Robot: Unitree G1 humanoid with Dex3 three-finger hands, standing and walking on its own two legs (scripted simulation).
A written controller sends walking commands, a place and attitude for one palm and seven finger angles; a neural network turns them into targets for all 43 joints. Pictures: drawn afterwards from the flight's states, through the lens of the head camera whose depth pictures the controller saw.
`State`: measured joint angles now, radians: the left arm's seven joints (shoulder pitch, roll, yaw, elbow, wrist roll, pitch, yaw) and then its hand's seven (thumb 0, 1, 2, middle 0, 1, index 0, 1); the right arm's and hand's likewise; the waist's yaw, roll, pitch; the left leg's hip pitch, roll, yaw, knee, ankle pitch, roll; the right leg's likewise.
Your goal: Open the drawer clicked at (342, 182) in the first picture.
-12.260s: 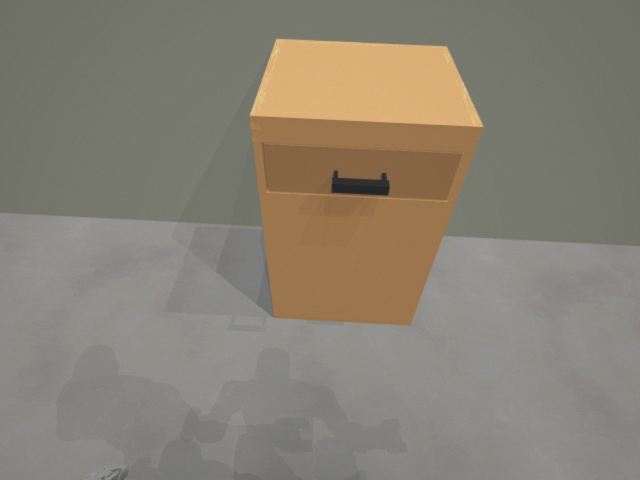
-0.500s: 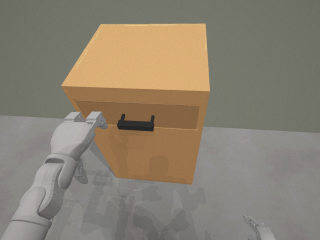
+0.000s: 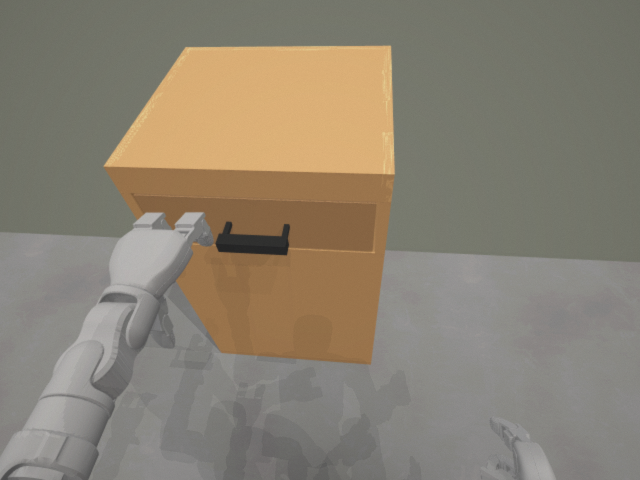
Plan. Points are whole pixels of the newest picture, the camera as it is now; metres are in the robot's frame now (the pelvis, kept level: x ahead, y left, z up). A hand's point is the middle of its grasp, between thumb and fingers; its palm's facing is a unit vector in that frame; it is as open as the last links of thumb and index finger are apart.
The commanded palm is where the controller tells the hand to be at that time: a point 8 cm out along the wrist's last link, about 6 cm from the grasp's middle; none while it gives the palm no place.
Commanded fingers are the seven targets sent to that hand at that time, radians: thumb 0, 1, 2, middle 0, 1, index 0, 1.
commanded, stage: move the hooked fingers above the handle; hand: left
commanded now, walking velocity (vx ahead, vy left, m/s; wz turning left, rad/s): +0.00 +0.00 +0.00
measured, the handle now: (254, 235) +0.53 +0.20 -0.09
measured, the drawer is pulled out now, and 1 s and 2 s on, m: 0.00 0.00 0.00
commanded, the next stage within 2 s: none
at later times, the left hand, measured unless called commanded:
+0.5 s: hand (199, 254) +0.40 +0.24 +0.02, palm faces +0.02 -0.05 -1.00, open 13.8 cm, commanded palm +0.38 +0.24 +0.07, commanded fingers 0.00 -0.50 0.30 -0.30 -1.20 -0.30 -1.20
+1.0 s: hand (220, 245) +0.45 +0.23 -0.01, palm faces -0.03 +0.00 -1.00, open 13.8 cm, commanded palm +0.43 +0.22 +0.04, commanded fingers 0.00 -0.50 0.30 -0.30 -1.20 -0.30 -1.20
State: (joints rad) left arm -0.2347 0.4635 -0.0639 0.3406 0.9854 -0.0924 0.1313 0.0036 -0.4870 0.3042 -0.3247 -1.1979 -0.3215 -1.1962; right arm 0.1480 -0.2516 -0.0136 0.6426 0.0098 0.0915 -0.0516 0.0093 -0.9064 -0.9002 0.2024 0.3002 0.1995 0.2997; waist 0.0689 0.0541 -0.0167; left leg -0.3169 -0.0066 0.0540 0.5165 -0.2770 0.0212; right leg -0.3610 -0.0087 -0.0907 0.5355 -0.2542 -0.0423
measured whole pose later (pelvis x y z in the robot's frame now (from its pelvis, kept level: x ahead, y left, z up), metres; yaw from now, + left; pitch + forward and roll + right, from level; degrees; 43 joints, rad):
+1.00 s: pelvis +0.01 +0.03 -0.02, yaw -1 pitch +16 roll -1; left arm -0.65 0.37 -0.08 0.95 1.11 -0.02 0.40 0.00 -0.49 0.30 -0.32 -1.20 -0.32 -1.20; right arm 0.28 -0.24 -0.07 0.70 -0.01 0.11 -0.01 0.01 -0.91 -0.90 0.20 0.30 0.20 0.30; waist -0.04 0.05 -0.12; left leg -0.63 -0.01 0.08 0.74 -0.38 0.05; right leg -0.67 -0.02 -0.06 0.72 -0.32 -0.01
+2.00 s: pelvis +0.01 +0.02 -0.03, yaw -2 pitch +19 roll -1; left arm -0.71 0.43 -0.05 1.05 1.10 -0.06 0.34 0.00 -0.48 0.30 -0.33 -1.20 -0.33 -1.21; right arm 0.33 -0.24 -0.05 0.69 -0.01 0.10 -0.03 0.00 -0.91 -0.90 0.20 0.30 0.20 0.30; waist -0.09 0.04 -0.13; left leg -0.72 0.01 0.08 0.79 -0.40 0.05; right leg -0.75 -0.01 -0.06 0.76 -0.33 -0.02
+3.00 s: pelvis +0.01 +0.03 -0.03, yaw -2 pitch +19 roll -1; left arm -0.76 0.41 -0.08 1.11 1.09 -0.03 0.36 0.00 -0.49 0.30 -0.33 -1.20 -0.32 -1.21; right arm 0.34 -0.25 -0.04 0.71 -0.02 0.11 -0.01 0.00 -0.91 -0.90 0.20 0.30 0.20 0.30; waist -0.10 0.05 -0.15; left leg -0.74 0.01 0.07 0.81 -0.42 0.05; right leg -0.76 0.00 -0.07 0.77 -0.35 -0.01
